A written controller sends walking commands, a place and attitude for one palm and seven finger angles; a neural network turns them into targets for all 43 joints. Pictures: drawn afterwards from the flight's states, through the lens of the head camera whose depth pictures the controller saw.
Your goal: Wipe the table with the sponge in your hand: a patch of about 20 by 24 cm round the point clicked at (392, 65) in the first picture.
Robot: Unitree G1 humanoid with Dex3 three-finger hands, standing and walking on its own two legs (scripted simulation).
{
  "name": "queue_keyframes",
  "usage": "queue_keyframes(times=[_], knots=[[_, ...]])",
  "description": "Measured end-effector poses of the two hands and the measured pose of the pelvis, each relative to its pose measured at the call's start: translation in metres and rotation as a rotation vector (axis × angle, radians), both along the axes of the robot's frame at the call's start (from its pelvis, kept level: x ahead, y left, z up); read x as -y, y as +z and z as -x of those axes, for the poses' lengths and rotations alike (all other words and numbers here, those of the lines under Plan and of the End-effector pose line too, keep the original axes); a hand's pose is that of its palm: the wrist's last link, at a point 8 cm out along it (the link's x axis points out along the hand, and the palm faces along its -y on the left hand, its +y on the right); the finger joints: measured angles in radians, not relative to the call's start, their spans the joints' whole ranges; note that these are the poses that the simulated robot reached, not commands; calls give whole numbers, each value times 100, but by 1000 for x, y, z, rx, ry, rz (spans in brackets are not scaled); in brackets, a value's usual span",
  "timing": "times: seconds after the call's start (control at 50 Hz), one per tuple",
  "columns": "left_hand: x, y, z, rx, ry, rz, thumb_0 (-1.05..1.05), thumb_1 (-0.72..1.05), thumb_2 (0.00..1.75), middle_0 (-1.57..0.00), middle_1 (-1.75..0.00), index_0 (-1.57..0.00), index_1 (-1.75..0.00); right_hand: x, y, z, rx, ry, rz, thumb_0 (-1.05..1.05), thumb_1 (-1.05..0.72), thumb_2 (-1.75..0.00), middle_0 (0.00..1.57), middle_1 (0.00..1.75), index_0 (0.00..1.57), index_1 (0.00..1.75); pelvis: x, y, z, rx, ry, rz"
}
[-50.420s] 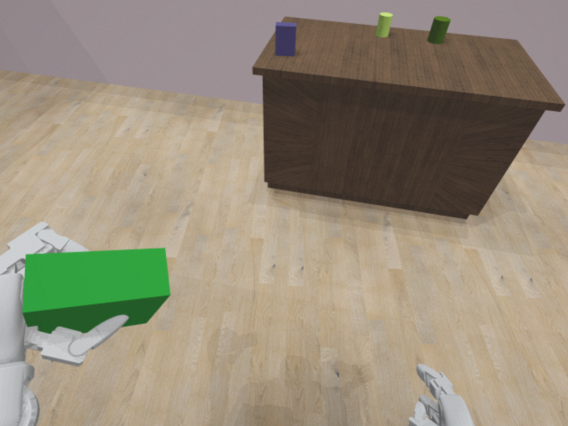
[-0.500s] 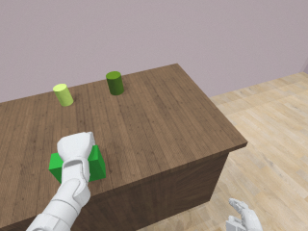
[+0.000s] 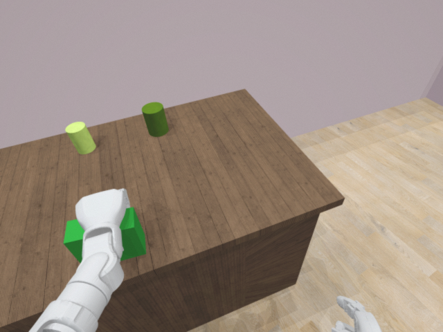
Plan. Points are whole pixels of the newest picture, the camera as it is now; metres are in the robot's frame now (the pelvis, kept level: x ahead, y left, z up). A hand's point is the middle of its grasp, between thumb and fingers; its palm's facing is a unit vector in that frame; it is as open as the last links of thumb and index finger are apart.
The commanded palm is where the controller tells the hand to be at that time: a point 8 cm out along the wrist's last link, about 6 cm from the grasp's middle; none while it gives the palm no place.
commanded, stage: slide across to the third lane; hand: left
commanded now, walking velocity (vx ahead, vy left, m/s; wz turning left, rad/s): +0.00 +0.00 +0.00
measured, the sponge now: (112, 244) +0.29 +0.29 -0.04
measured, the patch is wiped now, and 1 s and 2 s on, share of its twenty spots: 0.65 0.65 0.85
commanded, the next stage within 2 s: wipe forward along the third lane in 0.36 s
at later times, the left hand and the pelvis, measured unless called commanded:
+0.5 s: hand (111, 225) +0.30 +0.27 +0.02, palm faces -0.05 -0.02 -1.00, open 9.2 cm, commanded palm +0.28 +0.24 +0.05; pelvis +0.00 +0.00 +0.00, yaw +0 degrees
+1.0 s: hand (115, 214) +0.33 +0.28 +0.02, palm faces -0.12 +0.03 -0.99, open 9.4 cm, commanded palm +0.33 +0.25 +0.04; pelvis -0.03 -0.01 -0.01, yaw +0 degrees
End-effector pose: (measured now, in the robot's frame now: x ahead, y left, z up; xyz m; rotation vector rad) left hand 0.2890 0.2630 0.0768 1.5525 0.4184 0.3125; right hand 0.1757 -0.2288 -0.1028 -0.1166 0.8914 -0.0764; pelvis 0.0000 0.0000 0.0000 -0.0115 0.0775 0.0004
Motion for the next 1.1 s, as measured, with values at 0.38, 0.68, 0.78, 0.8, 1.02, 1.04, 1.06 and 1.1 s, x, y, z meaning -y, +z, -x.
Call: queue_keyframes(times=[0.38, 0.68, 0.78, 0.8, 1.02, 1.04, 1.06, 1.1], knots=[[-1, 0, 0, 11, 0, 10, 0, -50, 108, -78, -149, -85, -148, 3, 5, -6, 18, -7, 7, 1, -91, -90, 20, 30, 20, 30, 1, 1, -3, -5, -4, 1], [-3, -2, -10, -28, 0, 17, 0, -53, 108, -82, -146, -89, -145, -4, 3, -5, 11, 7, 19, 1, -91, -90, 20, 30, 20, 30, -2, -1, 4, -13, 6, 1], [-4, -2, -19, -46, -15, 9, 1, -57, 109, -87, -141, -92, -142, -2, -5, 9, -18, 3, 24, 1, -91, -90, 20, 30, 20, 30, 0, -5, 10, -36, 7, 1], [-4, -2, -20, -47, -19, 7, 1, -58, 109, -87, -141, -92, -142, -1, -7, 13, -26, 0, 25, 1, -91, -90, 20, 30, 20, 30, 1, -5, 12, -40, 6, 1], [-3, -2, -32, -52, -36, -26, 0, -61, 109, -90, -139, -94, -141, 24, -33, 74, -137, -56, 42, 1, -91, -90, 20, 30, 20, 30, 12, -16, 31, -82, 7, -2], [-3, -2, -33, -52, -35, -28, 0, -61, 109, -90, -139, -94, -141, 27, -35, 81, -148, -62, 44, 1, -91, -90, 20, 30, 20, 30, 13, -16, 33, -85, 6, -2], [-3, -2, -35, -51, -34, -31, 0, -61, 109, -90, -139, -94, -141, 30, -37, 87, -158, -68, 47, 1, -91, -90, 20, 30, 20, 30, 15, -18, 35, -89, 6, -3], [-3, -1, -37, -45, -31, -35, 0, -61, 109, -90, -139, -94, -141, 36, -40, 99, -177, -81, 54, 1, -91, -90, 20, 30, 20, 30, 18, -19, 38, -97, 3, -4]])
